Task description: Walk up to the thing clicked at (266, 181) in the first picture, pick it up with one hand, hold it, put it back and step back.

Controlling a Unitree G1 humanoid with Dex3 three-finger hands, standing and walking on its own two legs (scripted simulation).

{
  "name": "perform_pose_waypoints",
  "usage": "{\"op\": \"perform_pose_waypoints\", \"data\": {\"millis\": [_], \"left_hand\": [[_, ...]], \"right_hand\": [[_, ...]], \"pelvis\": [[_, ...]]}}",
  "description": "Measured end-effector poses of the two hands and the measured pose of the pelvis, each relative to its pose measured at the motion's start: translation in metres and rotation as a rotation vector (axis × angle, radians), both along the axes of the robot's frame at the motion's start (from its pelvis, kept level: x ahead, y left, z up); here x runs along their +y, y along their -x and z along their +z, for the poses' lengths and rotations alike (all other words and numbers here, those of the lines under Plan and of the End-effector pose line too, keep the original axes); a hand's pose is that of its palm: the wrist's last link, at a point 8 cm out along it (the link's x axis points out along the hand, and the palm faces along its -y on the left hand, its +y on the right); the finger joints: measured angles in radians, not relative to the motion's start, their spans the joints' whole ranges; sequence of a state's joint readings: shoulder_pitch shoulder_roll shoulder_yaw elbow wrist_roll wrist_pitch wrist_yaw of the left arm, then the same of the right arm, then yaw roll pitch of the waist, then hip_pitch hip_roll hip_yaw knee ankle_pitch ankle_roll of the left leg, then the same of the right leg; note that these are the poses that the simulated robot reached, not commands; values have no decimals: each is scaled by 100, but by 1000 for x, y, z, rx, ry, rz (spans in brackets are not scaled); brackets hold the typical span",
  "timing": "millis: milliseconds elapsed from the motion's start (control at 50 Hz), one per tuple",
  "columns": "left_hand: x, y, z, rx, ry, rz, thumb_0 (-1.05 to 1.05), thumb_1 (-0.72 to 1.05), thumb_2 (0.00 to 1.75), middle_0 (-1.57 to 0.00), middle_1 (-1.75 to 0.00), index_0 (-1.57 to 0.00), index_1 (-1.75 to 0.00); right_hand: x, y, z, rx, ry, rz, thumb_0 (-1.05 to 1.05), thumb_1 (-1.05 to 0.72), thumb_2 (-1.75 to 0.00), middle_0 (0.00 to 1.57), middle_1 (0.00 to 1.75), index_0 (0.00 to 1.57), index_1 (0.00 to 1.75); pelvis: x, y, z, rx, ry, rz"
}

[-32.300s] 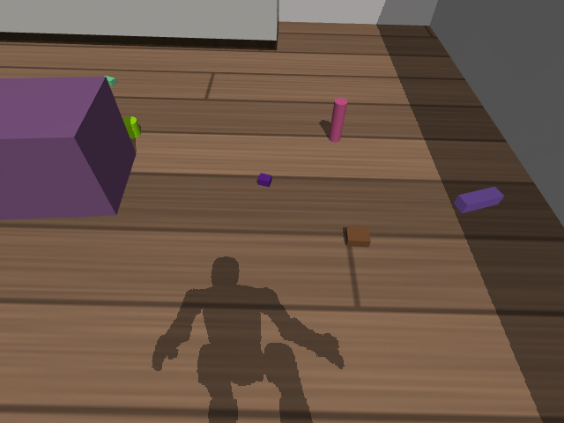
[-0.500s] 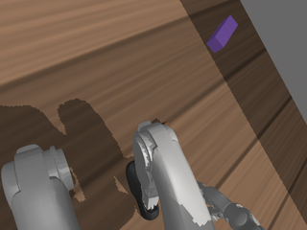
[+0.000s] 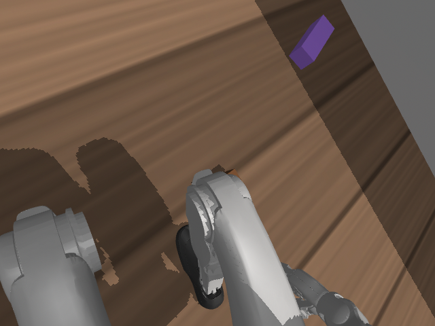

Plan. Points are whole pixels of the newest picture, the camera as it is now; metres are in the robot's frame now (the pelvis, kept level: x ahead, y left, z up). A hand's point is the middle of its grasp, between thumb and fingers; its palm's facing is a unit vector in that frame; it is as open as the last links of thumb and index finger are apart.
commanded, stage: withdraw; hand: left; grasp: from above
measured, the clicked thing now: out of the picture +0.39 +0.34 -0.27
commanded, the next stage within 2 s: home in 0.90 s
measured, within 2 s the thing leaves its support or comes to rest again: neither
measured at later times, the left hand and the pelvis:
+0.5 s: hand out of the picture +0.38 +0.38 -0.07, palm faces -0.38 -0.09 -0.92, open 12.3 cm; pelvis +0.00 +0.00 +0.05, yaw +5 degrees
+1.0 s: hand out of the picture +0.38 +0.35 -0.13, palm faces -0.36 -0.08 -0.93, open 12.1 cm; pelvis -0.02 -0.01 +0.02, yaw +6 degrees
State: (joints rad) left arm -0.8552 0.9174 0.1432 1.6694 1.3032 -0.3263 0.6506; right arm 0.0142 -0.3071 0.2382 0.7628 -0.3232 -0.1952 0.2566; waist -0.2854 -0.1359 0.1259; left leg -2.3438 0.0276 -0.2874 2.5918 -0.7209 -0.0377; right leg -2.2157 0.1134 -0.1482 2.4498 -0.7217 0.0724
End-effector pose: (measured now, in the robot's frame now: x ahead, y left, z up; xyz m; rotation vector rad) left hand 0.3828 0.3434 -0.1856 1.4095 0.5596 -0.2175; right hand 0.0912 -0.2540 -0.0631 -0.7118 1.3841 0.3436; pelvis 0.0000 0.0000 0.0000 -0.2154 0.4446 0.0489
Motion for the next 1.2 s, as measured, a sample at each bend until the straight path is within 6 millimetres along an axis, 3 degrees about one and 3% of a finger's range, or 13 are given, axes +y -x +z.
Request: {"op": "perform_pose_waypoints", "data": {"millis": [120,220,320,420,500,560,640,740,840,940,1080,1200], "left_hand": [[-7,-6,6,-60,3,-36,0,-19,73,-32,-73,-34,-72],[-3,-15,29,-188,-31,9,0,-20,73,-31,-75,-33,-73],[16,-21,80,-283,-116,118,0,-22,74,-30,-75,-33,-73],[30,-11,139,-191,-177,170,0,-21,74,-32,-73,-33,-73],[28,1,175,-67,-162,161,0,-20,75,-34,-72,-34,-72],[20,10,188,19,-121,130,0,-19,75,-35,-72,-35,-72],[7,21,187,82,-50,77,0,-18,74,-36,-72,-36,-72],[-2,30,165,68,0,-18,0,-16,74,-38,-71,-38,-72],[-2,27,134,7,-7,-69,0,-16,74,-38,-71,-38,-72],[5,14,114,-73,-44,-57,0,-18,74,-37,-72,-38,-72],[14,-18,126,-155,-121,18,0,-18,75,-34,-72,-36,-72],[13,-30,156,-152,-103,116,0,-8,82,-27,-65,-28,-66]], "right_hand": [[1,1,0,-8,0,-1,0,-89,-89,20,30,20,30],[2,-4,-1,-26,-30,-23,1,-89,-89,20,30,20,30],[2,-18,-4,-86,-88,-107,1,-89,-89,20,30,20,30],[5,-36,-5,-143,-155,-209,1,-89,-89,20,30,20,30],[7,-45,6,-169,-188,-245,1,-90,-90,20,30,20,30],[4,-47,19,-182,-179,-250,1,-90,-90,20,30,20,30],[-6,-43,35,-186,-121,-235,1,-90,-90,20,30,20,30],[-23,-33,45,-167,-16,-206,1,-90,-90,20,30,20,30],[-35,-22,37,-151,69,-184,1,-90,-90,20,30,20,30],[-32,-8,19,-141,96,-189,1,-90,-90,20,30,20,30],[-9,17,-6,-81,37,-248,1,-90,-89,20,30,20,30],[12,28,-3,-41,-53,-339,1,-89,-89,20,30,20,30]], "pelvis": [[1,0,-1,-1,2,-3],[1,-2,1,24,0,0],[0,-5,8,70,-9,12],[0,-3,29,115,-33,35],[-3,3,53,120,-60,55],[-6,7,69,118,-74,64],[-10,13,81,111,-84,73],[-14,17,76,99,-83,76],[-14,20,54,74,-78,74],[-12,22,31,50,-71,72],[-7,17,23,86,-59,66],[-3,10,43,144,-54,64]]}}
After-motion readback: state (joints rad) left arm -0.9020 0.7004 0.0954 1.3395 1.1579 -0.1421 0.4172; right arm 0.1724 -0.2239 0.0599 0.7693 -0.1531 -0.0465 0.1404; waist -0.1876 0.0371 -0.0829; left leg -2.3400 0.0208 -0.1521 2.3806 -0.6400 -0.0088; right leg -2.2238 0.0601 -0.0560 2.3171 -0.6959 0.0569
